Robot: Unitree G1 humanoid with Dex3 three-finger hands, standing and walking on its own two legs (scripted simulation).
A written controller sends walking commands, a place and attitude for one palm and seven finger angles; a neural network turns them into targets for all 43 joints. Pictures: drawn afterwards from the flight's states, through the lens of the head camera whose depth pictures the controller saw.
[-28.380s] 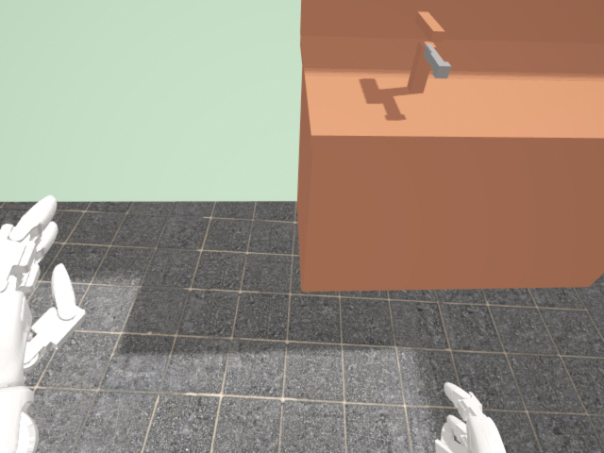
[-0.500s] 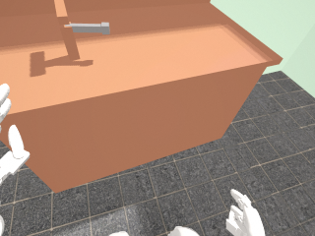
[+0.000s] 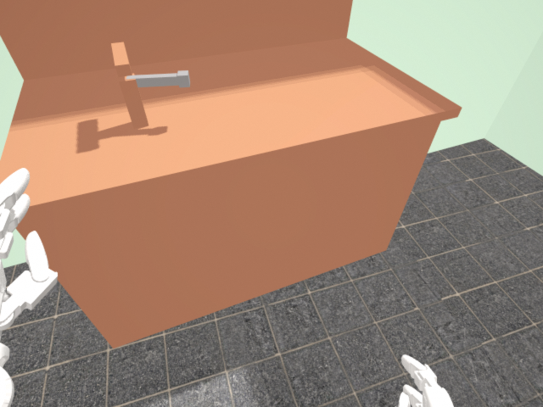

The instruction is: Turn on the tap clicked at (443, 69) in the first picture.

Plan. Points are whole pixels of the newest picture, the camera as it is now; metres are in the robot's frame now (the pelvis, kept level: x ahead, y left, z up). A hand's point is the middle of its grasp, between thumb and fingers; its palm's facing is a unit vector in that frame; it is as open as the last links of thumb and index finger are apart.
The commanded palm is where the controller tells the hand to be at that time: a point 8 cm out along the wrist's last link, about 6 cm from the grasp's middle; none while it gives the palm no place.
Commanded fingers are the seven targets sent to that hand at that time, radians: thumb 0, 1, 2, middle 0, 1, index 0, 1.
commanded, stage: stop stepping back and stand still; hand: left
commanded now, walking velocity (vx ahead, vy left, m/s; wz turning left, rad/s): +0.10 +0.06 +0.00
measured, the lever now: (183, 79) +0.77 +0.22 +0.15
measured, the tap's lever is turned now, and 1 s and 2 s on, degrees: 76 76 76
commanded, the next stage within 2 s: stand and check the lever's angle in 0.94 s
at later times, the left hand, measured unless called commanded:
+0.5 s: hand (51, 275) +0.22 +0.24 +0.17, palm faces +0.43 -0.83 -0.37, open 7.4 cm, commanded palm +0.17 +0.29 +0.19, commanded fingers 0.00 0.90 0.90 -0.20 -0.30 -0.20 -0.30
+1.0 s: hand (35, 259) +0.24 +0.27 +0.17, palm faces +0.41 -0.84 -0.35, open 7.4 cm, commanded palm +0.19 +0.31 +0.19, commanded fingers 0.00 0.90 0.90 -0.20 -0.30 -0.20 -0.30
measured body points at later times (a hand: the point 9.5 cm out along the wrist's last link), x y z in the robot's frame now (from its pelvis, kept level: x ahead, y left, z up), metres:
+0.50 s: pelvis +0.02 +0.00 +0.01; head +0.02 +0.00 +0.46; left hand +0.19 +0.29 +0.19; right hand +0.20 -0.21 -0.08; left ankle +0.03 +0.13 -0.72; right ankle +0.06 -0.08 -0.73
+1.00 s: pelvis +0.04 +0.03 +0.02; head +0.05 +0.04 +0.47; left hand +0.21 +0.32 +0.19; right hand +0.23 -0.19 -0.06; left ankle +0.03 +0.13 -0.72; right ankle +0.06 -0.08 -0.72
